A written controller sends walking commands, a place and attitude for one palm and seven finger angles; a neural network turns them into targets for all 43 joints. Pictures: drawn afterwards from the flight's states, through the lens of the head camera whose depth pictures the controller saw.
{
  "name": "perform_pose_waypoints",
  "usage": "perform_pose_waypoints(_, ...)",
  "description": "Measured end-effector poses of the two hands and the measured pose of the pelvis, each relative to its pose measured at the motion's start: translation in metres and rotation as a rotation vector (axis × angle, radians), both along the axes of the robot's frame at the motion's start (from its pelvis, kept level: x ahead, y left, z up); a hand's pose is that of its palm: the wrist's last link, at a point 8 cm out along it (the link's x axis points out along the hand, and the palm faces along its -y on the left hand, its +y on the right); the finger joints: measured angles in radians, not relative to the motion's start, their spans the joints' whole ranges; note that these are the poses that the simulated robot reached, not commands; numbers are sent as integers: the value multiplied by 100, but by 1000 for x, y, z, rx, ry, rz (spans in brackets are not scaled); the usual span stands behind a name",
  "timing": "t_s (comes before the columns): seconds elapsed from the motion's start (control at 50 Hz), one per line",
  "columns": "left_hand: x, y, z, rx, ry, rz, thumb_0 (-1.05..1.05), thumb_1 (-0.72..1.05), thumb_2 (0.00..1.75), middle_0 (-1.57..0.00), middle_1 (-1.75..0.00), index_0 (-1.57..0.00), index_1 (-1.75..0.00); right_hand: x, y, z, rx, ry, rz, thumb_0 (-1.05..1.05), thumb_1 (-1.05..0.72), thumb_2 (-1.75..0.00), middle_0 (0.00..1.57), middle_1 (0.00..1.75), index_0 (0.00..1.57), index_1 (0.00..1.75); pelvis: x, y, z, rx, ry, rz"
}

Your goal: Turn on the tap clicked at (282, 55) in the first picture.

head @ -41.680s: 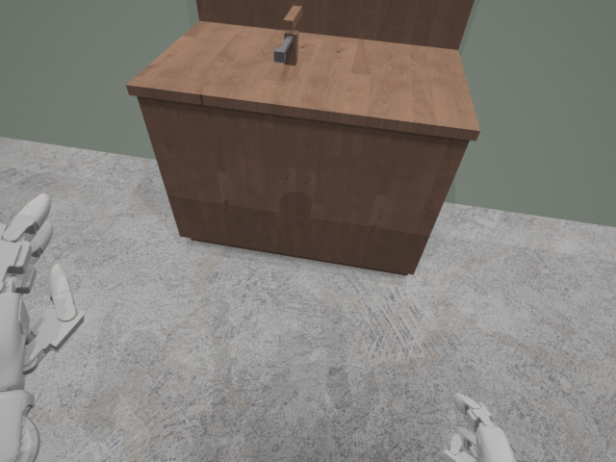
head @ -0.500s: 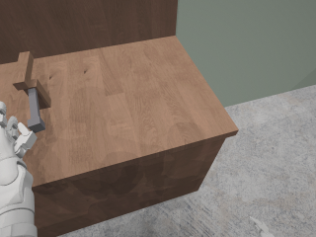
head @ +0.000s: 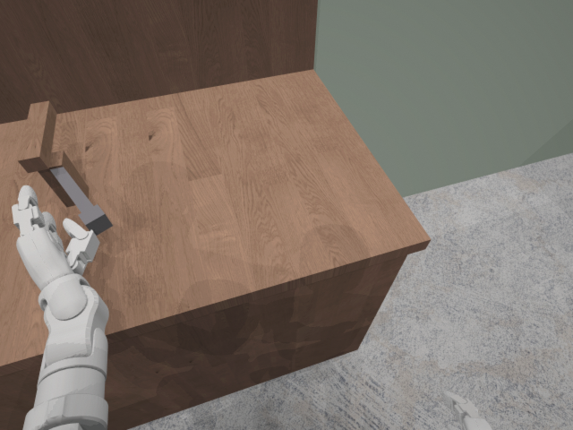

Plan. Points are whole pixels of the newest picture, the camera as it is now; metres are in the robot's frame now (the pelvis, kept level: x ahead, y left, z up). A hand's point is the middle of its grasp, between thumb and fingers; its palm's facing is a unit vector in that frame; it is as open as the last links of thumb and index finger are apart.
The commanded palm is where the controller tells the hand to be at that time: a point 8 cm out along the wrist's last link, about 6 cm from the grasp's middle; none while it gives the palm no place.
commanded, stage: push the lever round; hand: left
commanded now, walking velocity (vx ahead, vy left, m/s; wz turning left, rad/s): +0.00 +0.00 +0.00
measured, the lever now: (95, 220) +0.37 +0.29 +0.08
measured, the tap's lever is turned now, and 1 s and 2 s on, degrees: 26 46 75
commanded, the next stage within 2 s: lift the hand up off the lever in 1.88 s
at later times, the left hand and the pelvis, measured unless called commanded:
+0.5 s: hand (121, 225) +0.37 +0.26 +0.07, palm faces +0.75 -0.66 -0.07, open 7.6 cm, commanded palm +0.32 +0.27 +0.08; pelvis +0.00 +0.00 +0.00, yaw +0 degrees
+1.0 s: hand (143, 213) +0.39 +0.23 +0.08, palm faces +0.81 -0.58 -0.07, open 7.6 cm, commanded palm +0.35 +0.24 +0.08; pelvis -0.01 -0.01 +0.00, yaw +1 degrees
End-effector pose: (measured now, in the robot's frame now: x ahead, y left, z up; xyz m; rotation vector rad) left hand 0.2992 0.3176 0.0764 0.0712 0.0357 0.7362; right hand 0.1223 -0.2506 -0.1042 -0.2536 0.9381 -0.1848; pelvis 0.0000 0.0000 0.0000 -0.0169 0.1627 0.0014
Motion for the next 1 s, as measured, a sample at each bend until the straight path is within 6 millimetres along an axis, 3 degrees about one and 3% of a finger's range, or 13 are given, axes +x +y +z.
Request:
perform_pose_waypoints(0.54,18,-44,3,-12,2,117,2,96,92,-16,-15,-15,-15,5,9,-3,24,15,16,1,-91,-90,21,30,20,30,-2,1,0,2,-4,6)
perform_pose_waypoints(1.0,36,-73,5,-21,11,217,2,96,92,-15,-15,-15,-15,-19,-7,-12,30,75,6,0,-91,-90,21,30,20,30,-8,-10,-3,8,10,11)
